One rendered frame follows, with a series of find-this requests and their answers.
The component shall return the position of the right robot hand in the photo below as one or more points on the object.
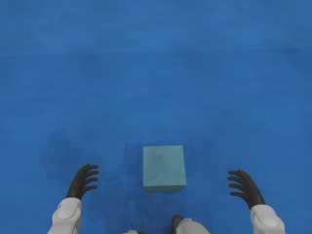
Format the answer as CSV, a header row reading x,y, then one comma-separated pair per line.
x,y
251,194

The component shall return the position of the carton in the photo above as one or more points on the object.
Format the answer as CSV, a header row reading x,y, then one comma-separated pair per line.
x,y
163,168

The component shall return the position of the robot left forearm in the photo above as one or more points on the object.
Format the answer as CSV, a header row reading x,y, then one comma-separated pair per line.
x,y
67,218

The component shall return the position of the right robot foot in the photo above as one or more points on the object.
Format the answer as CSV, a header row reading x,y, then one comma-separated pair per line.
x,y
177,219

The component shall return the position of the left robot hand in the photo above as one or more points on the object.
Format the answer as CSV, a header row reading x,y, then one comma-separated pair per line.
x,y
78,186

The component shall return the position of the robot right thigh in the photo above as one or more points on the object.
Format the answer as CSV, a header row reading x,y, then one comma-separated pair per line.
x,y
191,227

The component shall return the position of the robot right forearm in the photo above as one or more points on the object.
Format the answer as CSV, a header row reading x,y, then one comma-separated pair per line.
x,y
265,220

